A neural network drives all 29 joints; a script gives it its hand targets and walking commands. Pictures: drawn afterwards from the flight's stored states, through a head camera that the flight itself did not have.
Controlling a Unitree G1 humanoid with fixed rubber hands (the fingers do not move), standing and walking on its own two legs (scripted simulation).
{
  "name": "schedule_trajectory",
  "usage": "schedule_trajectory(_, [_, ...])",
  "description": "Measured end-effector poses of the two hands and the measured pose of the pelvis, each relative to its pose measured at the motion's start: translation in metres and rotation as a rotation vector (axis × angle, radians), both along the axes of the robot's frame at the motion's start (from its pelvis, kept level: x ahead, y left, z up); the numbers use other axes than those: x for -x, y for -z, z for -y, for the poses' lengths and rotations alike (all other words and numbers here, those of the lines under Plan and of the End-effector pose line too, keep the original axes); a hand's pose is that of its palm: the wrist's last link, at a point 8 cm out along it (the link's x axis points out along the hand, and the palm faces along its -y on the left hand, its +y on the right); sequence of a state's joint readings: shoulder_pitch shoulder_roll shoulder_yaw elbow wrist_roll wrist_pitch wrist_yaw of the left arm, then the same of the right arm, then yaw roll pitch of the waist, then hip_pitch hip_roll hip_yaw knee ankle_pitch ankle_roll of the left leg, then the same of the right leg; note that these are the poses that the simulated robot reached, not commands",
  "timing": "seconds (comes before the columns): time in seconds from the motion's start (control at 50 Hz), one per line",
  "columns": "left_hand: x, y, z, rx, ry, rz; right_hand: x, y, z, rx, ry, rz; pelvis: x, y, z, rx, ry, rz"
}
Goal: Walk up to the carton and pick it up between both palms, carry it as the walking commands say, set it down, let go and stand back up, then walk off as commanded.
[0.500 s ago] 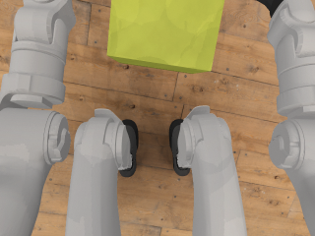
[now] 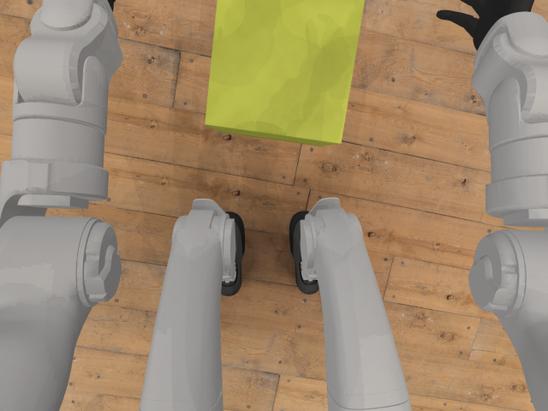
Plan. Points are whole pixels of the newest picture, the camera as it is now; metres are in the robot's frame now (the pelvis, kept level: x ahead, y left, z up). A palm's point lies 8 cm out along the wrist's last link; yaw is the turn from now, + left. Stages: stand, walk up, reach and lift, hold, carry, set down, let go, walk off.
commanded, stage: set down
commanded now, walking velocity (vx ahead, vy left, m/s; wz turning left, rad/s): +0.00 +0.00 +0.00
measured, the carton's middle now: (279, 76) +0.55 -0.03 -0.45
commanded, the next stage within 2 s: let go in 0.34 s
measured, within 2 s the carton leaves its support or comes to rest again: neither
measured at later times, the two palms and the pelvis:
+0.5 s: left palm out of the picture +0.53 +0.20 -0.02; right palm out of the picture +0.51 -0.22 -0.02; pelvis +0.01 +0.01 +0.10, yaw +0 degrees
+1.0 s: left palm out of the picture +0.34 +0.23 +0.09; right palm out of the picture +0.35 -0.21 +0.11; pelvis +0.06 +0.01 +0.17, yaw +1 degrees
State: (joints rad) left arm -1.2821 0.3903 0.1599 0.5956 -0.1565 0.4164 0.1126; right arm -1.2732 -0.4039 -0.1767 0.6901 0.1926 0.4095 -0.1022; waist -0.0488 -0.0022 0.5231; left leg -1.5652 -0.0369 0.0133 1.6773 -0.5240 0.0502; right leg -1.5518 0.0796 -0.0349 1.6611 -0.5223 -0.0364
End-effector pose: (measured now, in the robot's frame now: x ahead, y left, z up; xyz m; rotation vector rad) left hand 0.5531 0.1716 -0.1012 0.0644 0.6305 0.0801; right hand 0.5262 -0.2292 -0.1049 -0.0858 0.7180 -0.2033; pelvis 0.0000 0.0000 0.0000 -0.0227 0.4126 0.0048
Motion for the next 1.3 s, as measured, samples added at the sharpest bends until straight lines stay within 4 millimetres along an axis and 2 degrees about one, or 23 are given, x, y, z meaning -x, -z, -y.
schedule_trajectory(0.2, [0.005,-0.061,-0.007,0.009,0.000,-0.016,-0.001,-0.070,-0.006,-0.002,-0.012,0.025,0.001,-0.054,-0.002,0.013,-0.005,0.033])
schedule_trajectory(0.3, [0.013,-0.071,-0.013,0.009,-0.004,-0.070,-0.004,-0.097,-0.008,-0.019,-0.021,0.066,0.001,-0.074,-0.004,0.020,-0.009,0.031])
schedule_trajectory(0.42, [0.015,-0.075,-0.018,0.012,-0.012,-0.088,0.000,-0.101,-0.008,-0.013,-0.030,0.055,-0.001,-0.088,-0.005,0.023,-0.011,0.031])
schedule_trajectory(0.52, [0.025,-0.080,-0.026,-0.024,-0.014,-0.086,0.021,-0.087,-0.006,-0.017,-0.028,-0.024,-0.007,-0.098,-0.005,0.022,-0.013,0.047])
schedule_trajectory(0.56, [0.037,-0.085,-0.032,-0.054,-0.010,-0.084,0.037,-0.083,-0.004,-0.017,-0.032,-0.065,-0.011,-0.104,-0.004,0.020,-0.013,0.059])
schedule_trajectory(0.62, [0.066,-0.098,-0.042,-0.093,0.011,-0.091,0.066,-0.089,0.000,0.001,-0.058,-0.096,-0.018,-0.116,-0.003,0.016,-0.014,0.088])
schedule_trajectory(0.72, [0.122,-0.116,-0.057,-0.112,0.032,-0.161,0.112,-0.117,0.008,0.032,-0.099,-0.138,-0.028,-0.135,-0.002,0.012,-0.019,0.163])
schedule_trajectory(0.82, [0.165,-0.142,-0.060,-0.080,0.032,-0.186,0.144,-0.152,0.010,0.040,-0.108,-0.132,-0.036,-0.147,-0.003,0.014,-0.024,0.202])
schedule_trajectory(0.92, [0.191,-0.171,-0.058,-0.016,0.001,-0.170,0.165,-0.196,-0.002,0.031,-0.119,-0.066,-0.049,-0.159,-0.005,0.018,-0.028,0.200])
schedule_trajectory(0.98, [0.205,-0.183,-0.061,-0.018,0.003,-0.180,0.176,-0.211,-0.011,0.010,-0.120,-0.049,-0.055,-0.168,-0.007,0.018,-0.029,0.231])
schedule_trajectory(1.1, [0.236,-0.210,-0.072,-0.031,-0.003,-0.159,0.211,-0.227,-0.025,-0.005,-0.114,-0.069,-0.071,-0.186,-0.010,0.016,-0.033,0.326])
schedule_trajectory(1.2, [0.265,-0.224,-0.082,-0.036,-0.019,-0.188,0.242,-0.237,-0.024,-0.007,-0.090,-0.114,-0.086,-0.201,-0.013,0.014,-0.035,0.395])
schedule_trajectory(1.3, [0.284,-0.234,-0.087,-0.037,-0.027,-0.194,0.257,-0.246,-0.021,0.000,-0.076,-0.118,-0.095,-0.211,-0.015,0.011,-0.037,0.444])
